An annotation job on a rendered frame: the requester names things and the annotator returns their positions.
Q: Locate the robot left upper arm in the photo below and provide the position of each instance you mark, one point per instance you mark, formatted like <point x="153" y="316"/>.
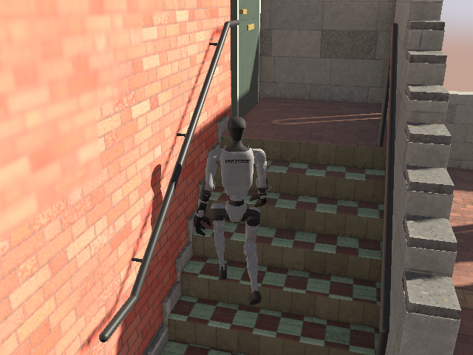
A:
<point x="211" y="167"/>

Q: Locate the robot right hand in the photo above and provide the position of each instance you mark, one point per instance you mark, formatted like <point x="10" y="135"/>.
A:
<point x="261" y="203"/>

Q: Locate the robot thigh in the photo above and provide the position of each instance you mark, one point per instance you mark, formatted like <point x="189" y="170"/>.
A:
<point x="251" y="228"/>
<point x="217" y="215"/>

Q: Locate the robot left forearm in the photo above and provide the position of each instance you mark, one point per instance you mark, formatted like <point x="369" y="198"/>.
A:
<point x="203" y="201"/>

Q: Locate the robot right forearm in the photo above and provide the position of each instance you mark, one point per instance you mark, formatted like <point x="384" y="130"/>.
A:
<point x="262" y="191"/>

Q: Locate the right robot thigh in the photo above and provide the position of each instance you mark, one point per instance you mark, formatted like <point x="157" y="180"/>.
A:
<point x="251" y="228"/>

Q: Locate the robot right upper arm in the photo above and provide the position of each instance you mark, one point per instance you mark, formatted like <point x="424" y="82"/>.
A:
<point x="261" y="167"/>

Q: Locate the left robot thigh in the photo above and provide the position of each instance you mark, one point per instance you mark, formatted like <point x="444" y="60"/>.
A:
<point x="217" y="215"/>

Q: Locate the robot left hand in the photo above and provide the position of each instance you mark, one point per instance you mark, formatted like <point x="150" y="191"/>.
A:
<point x="199" y="226"/>

